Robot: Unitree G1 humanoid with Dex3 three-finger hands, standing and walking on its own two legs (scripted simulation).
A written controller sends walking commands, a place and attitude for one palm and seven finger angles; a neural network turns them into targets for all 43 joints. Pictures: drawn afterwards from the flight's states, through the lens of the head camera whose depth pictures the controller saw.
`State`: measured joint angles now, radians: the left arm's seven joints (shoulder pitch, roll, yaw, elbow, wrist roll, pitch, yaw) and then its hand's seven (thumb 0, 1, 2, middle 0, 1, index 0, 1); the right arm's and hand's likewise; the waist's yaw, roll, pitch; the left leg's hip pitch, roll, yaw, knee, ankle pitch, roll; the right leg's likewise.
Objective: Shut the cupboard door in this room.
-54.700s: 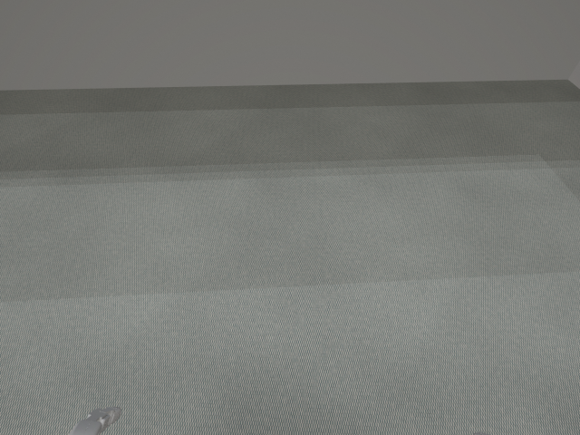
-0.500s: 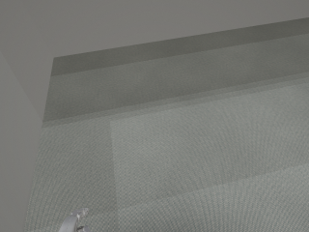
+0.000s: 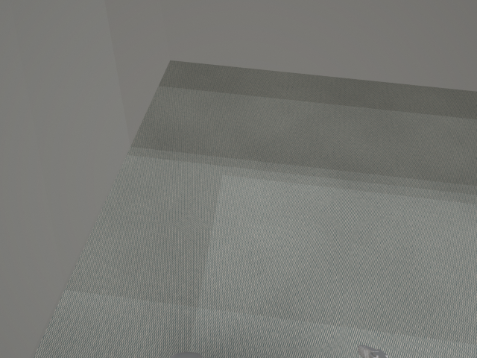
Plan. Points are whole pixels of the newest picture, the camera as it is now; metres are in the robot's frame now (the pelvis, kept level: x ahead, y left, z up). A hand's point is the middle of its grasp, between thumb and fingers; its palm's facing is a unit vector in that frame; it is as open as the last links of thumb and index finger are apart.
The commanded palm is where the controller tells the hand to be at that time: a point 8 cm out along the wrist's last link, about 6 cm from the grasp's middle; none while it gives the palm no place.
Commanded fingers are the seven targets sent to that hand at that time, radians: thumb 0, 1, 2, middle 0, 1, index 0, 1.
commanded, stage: turn or walk to find it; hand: left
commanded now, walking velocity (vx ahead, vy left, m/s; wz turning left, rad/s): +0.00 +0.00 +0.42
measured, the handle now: out of the picture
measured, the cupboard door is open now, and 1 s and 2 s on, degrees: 76 76 76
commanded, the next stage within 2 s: none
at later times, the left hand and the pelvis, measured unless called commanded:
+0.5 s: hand out of the picture +0.09 +0.17 -0.13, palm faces +0.18 -0.94 -0.28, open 7.4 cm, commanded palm none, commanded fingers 0.00 0.90 0.90 -0.20 -0.30 -0.20 -0.30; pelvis +0.01 -0.04 +0.01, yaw +11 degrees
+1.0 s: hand out of the picture -0.07 +0.19 -0.17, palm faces +0.46 -0.85 -0.25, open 7.4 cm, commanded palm none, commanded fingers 0.00 0.90 0.90 -0.20 -0.30 -0.20 -0.30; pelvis +0.01 -0.01 +0.01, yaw +25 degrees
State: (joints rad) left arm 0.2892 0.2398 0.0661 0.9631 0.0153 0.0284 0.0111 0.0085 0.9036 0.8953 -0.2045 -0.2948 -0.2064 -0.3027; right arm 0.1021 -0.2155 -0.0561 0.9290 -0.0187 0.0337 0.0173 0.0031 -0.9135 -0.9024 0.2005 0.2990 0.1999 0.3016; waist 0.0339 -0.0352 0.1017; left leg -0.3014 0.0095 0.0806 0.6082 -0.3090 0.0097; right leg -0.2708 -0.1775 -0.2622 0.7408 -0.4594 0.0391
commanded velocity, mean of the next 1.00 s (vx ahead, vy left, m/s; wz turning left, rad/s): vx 0.00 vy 0.00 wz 0.42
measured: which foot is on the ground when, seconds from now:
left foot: down 0.00-0.44, up 0.46-0.90, down 0.92-1.00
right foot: up 0.00-0.40, down 0.42-0.92, up 0.94-1.00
